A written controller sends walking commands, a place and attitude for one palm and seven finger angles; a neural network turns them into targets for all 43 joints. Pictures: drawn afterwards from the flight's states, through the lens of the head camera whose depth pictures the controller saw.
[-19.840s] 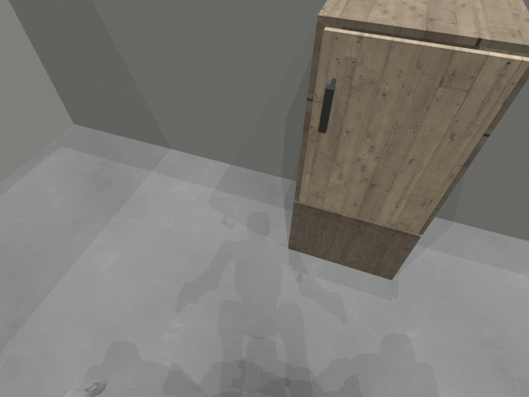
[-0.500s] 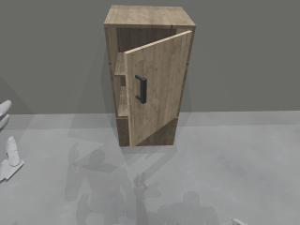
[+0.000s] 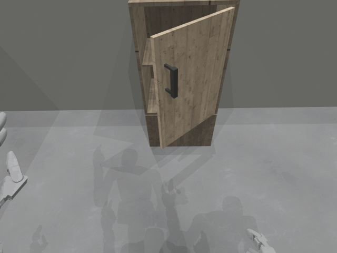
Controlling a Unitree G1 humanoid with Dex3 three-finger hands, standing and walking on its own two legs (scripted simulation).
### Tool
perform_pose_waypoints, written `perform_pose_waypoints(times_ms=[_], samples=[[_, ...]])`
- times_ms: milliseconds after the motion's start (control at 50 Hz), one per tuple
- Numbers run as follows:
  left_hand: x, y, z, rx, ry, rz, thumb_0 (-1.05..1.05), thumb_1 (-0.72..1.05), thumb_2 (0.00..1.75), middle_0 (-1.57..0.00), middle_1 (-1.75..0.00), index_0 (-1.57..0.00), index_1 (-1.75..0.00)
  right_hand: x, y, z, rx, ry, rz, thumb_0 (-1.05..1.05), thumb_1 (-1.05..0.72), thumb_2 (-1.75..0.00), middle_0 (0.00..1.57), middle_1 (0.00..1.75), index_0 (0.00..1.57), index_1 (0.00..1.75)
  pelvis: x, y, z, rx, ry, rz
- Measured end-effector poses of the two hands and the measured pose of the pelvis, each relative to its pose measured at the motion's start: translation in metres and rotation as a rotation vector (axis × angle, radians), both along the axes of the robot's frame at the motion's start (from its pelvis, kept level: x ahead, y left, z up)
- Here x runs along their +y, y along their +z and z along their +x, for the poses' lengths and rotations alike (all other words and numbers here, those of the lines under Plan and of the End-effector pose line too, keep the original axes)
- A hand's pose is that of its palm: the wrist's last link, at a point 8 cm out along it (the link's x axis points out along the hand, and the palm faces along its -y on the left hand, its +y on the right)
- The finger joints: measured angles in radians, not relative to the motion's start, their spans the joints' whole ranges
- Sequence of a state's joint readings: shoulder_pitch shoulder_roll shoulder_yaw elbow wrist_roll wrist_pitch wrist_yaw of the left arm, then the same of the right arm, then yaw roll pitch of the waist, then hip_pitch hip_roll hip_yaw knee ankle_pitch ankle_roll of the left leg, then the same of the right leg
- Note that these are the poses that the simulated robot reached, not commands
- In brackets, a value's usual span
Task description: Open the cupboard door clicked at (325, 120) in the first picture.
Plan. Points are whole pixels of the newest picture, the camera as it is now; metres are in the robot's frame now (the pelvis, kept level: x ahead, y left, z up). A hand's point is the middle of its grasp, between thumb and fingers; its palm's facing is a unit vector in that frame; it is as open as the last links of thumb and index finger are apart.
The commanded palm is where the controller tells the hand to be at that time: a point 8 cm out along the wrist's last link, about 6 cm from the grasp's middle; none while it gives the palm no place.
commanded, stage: stop stepping back and stand still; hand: left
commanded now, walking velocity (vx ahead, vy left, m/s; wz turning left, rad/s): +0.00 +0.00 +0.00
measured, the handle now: (170, 80) +0.70 +0.05 +0.03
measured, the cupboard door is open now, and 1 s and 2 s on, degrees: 40 40 40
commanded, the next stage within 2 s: let the arm hang, fingers relaxed in 0.48 s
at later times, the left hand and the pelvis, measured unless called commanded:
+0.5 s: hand (38, 160) +0.24 +0.26 +0.16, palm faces +0.35 -0.80 -0.49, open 7.4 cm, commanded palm +0.18 +0.31 +0.19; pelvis +0.03 +0.01 +0.01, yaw -2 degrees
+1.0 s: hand out of the picture +0.02 +0.21 -0.17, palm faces +0.02 -0.98 -0.19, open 7.0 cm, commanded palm none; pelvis +0.02 +0.02 +0.01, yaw +1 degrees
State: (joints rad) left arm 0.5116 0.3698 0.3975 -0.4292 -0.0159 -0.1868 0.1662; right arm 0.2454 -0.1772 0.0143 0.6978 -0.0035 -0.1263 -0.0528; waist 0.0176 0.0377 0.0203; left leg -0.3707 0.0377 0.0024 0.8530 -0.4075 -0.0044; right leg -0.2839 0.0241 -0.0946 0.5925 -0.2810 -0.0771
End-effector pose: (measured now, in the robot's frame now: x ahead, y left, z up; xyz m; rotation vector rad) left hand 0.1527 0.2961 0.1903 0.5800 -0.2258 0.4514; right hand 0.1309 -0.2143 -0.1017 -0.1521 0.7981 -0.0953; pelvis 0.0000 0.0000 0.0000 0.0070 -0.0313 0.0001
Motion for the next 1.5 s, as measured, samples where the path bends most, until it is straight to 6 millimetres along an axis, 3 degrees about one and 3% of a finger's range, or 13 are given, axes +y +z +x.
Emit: perform_pose_waypoints(times_ms=[120,240,400,600,640,720,800,860,880,1020,1160,1340,1500], samples=[[-0.007,-0.001,0.016,0.014,-0.039,-0.032,0.02,0.89,0.9,-0.22,-0.3,-0.21,-0.3,-0.017,0.019,0.017,-0.012,-0.014,-0.064,0.02,-0.91,-0.9,0.21,0.3,0.21,0.3,-0.001,0.008,0.01,0.002,0.0,0.014],[0.001,0.005,0.032,-0.013,-0.084,-0.004,0.02,0.89,0.9,-0.22,-0.3,-0.21,-0.3,-0.028,0.036,0.04,-0.063,-0.052,-0.118,0.02,-0.91,-0.9,0.2,0.3,0.21,0.3,0.005,0.008,0.022,0.003,-0.015,-0.008],[0.005,0.0,0.047,0.066,-0.089,-0.003,0.02,0.89,0.9,-0.22,-0.3,-0.21,-0.3,-0.018,0.043,0.061,-0.102,-0.05,-0.089,0.02,-0.91,-0.9,0.2,0.3,0.2,0.3,0.009,0.011,0.03,0.029,-0.026,-0.013],[0.011,-0.012,0.049,0.117,-0.088,-0.029,0.02,0.89,0.9,-0.22,-0.3,-0.21,-0.3,0.0,0.032,0.055,-0.057,-0.018,-0.053,0.02,-0.91,-0.9,0.2,0.3,0.21,0.3,0.017,0.012,0.032,0.039,-0.02,-0.017],[0.019,-0.052,0.058,0.27,-0.085,-0.069,0.01,0.89,0.9,-0.21,-0.3,-0.2,-0.3,-0.001,0.017,0.052,-0.012,0.028,-0.039,0.01,-0.91,-0.9,0.2,0.3,0.21,0.3,0.021,0.009,0.029,0.05,-0.007,-0.016],[0.02,-0.174,0.048,0.743,-0.001,-0.277,0.01,0.9,0.9,-0.2,-0.3,-0.2,-0.3,-0.008,-0.01,0.033,0.118,0.033,-0.035,0.01,-0.91,-0.9,0.2,0.3,0.21,0.3,0.027,0.004,0.023,0.051,-0.001,-0.006],[-0.015,-0.272,-0.008,1.146,0.029,-0.469,0.01,0.91,0.9,-0.2,-0.3,-0.19,-0.3,-0.013,-0.016,-0.006,0.251,-0.013,-0.053,0.01,-0.91,-0.9,0.2,0.3,0.21,0.3,0.026,0.005,0.02,0.03,-0.004,0.004],[-0.05,-0.313,-0.059,1.363,0.03,-0.599,0.02,0.91,0.9,-0.2,-0.3,-0.19,-0.3,-0.014,-0.017,-0.044,0.376,-0.046,-0.074,0.01,-0.91,-0.9,0.2,0.3,0.21,0.3,0.025,0.008,0.019,0.017,-0.006,0.002],[-0.051,-0.319,-0.072,1.381,0.078,-0.636,0.01,0.94,0.9,-0.21,-0.3,-0.2,-0.3,-0.013,-0.017,-0.057,0.421,-0.053,-0.079,0.01,-0.91,-0.9,0.2,0.3,0.2,0.3,0.024,0.009,0.019,0.016,-0.002,-0.002],[-0.038,-0.324,-0.146,1.556,0.219,-0.687,0.0,0.99,0.9,-0.21,-0.3,-0.2,-0.3,0.003,-0.022,-0.131,0.676,-0.083,-0.057,0.01,-0.91,-0.9,0.2,0.3,0.2,0.3,0.025,0.014,0.018,0.015,0.013,-0.016],[-0.033,-0.314,-0.184,1.653,0.301,-0.683,0.01,0.93,0.9,-0.21,-0.3,-0.2,-0.3,0.031,-0.031,-0.159,0.744,-0.102,0.017,0.01,-0.91,-0.9,0.2,0.3,0.2,0.3,0.031,0.015,0.018,0.015,0.008,-0.013],[-0.044,-0.317,-0.168,1.61,0.262,-0.699,0.01,0.91,0.9,-0.2,-0.3,-0.2,-0.3,0.054,-0.038,-0.146,0.694,-0.104,0.072,0.01,-0.91,-0.9,0.2,0.3,0.2,0.3,0.035,0.015,0.021,0.011,0.0,-0.008],[-0.055,-0.322,-0.14,1.555,0.2,-0.705,0.02,0.92,0.9,-0.2,-0.3,-0.2,-0.3,0.053,-0.037,-0.129,0.641,-0.112,0.06,0.01,-0.92,-0.9,0.2,0.3,0.2,0.3,0.036,0.015,0.026,0.008,-0.006,-0.005]])
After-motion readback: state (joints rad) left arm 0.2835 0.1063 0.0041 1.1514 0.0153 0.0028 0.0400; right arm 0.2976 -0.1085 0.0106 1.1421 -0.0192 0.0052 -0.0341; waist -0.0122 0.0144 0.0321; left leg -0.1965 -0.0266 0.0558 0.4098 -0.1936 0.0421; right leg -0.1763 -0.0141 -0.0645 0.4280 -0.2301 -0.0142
